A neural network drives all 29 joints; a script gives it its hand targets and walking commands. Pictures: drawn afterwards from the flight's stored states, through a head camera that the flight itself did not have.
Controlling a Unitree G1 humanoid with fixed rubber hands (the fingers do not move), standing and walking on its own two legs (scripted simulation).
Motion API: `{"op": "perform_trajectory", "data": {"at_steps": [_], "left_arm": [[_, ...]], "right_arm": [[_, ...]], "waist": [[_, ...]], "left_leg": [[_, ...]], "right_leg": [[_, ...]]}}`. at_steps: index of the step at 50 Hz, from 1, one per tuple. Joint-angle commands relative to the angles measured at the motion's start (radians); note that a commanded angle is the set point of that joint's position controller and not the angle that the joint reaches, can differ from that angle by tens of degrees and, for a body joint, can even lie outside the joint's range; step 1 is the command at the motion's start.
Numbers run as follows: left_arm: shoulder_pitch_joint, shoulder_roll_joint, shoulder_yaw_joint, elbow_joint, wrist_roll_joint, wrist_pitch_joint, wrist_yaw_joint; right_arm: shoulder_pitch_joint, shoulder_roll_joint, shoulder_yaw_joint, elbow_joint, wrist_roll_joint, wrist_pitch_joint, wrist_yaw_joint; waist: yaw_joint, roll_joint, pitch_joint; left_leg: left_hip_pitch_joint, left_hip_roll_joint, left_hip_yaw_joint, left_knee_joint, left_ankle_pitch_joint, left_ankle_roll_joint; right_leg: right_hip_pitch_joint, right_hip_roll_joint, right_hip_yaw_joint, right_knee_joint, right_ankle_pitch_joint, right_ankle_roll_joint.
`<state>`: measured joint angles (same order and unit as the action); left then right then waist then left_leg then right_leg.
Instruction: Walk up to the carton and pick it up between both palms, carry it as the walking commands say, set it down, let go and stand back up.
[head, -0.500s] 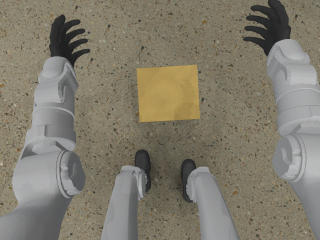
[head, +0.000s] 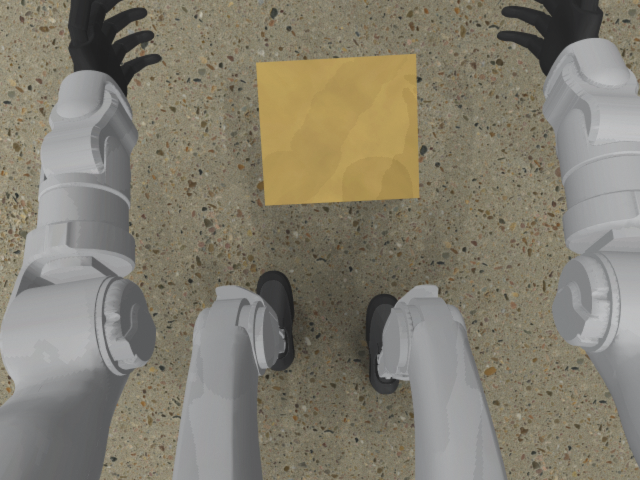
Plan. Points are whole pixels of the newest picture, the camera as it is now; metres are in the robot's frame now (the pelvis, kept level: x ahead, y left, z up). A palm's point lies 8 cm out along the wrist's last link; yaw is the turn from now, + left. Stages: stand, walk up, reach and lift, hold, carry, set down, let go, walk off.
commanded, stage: reach and lift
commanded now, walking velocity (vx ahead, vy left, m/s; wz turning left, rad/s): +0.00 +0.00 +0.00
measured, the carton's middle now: (337, 139) +0.51 -0.01 -0.44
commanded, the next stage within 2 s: none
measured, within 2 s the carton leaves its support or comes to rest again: neither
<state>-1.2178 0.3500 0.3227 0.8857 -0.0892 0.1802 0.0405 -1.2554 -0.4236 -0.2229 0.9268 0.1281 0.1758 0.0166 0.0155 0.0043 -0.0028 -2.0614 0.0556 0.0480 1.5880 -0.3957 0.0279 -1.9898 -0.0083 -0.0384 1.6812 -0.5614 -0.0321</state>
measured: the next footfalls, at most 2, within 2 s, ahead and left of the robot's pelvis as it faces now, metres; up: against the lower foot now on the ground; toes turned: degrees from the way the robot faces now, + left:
none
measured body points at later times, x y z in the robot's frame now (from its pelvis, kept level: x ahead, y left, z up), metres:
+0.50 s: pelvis -0.02 +0.00 -0.12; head +0.35 -0.01 +0.13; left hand +0.54 +0.21 -0.28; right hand +0.55 -0.22 -0.28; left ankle +0.12 +0.11 -0.48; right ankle +0.06 -0.10 -0.48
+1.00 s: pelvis -0.02 +0.00 -0.18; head +0.36 -0.02 +0.03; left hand +0.55 +0.22 -0.37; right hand +0.54 -0.21 -0.39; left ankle +0.12 +0.11 -0.48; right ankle +0.06 -0.10 -0.48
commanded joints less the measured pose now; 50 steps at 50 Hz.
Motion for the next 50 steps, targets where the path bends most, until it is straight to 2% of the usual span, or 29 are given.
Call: {"op": "perform_trajectory", "data": {"at_steps": [1,7,12,25,36,42,50], "left_arm": [[-0.277,0.160,-0.016,-0.125,-0.030,-0.010,0.012],[-0.332,0.164,-0.026,-0.047,-0.046,-0.007,0.026],[-0.386,0.178,-0.037,0.008,-0.054,-0.022,0.042],[-0.460,0.205,-0.096,0.097,-0.104,-0.086,0.062],[-0.508,0.224,-0.157,0.182,-0.170,-0.134,0.058],[-0.514,0.220,-0.183,0.308,-0.205,-0.148,0.044],[-0.524,0.228,-0.198,0.349,-0.236,-0.161,0.049]], "right_arm": [[-0.286,-0.179,0.003,-0.121,0.024,-0.010,-0.010],[-0.343,-0.182,0.027,-0.053,0.039,-0.005,-0.020],[-0.393,-0.189,0.050,-0.003,0.049,-0.016,-0.034],[-0.472,-0.196,0.116,0.068,0.093,-0.070,-0.076],[-0.522,-0.197,0.169,0.121,0.132,-0.103,-0.084],[-0.551,-0.189,0.202,0.167,0.141,-0.114,-0.075],[-0.578,-0.198,0.222,0.122,0.146,-0.116,-0.079]], "waist": [[-0.007,-0.016,-1.206],[0.001,-0.024,-1.081],[0.006,-0.028,-1.029],[0.001,-0.029,-0.949],[-0.008,-0.017,-0.858],[-0.015,-0.041,-0.723],[-0.021,-0.071,-0.756]], "left_leg": [[0.846,-0.088,-0.043,0.069,0.407,-0.037],[0.696,-0.071,-0.040,0.164,0.272,-0.030],[0.641,-0.059,-0.040,0.243,0.229,-0.027],[0.608,-0.042,-0.058,0.434,0.290,-0.016],[0.595,-0.029,-0.072,0.551,0.314,-0.019],[0.496,-0.024,-0.083,0.592,0.275,-0.018],[0.505,-0.024,-0.086,0.623,0.297,-0.013]], "right_leg": [[0.362,0.054,0.015,-0.106,0.363,0.048],[0.260,0.044,0.016,-0.010,0.245,0.039],[0.226,0.031,0.021,0.063,0.205,0.036],[0.179,0.001,0.045,0.235,0.239,0.038],[0.158,-0.004,0.069,0.338,0.254,0.042],[0.128,-0.008,0.079,0.381,0.230,0.045],[0.194,-0.008,0.076,0.408,0.261,0.048]]}}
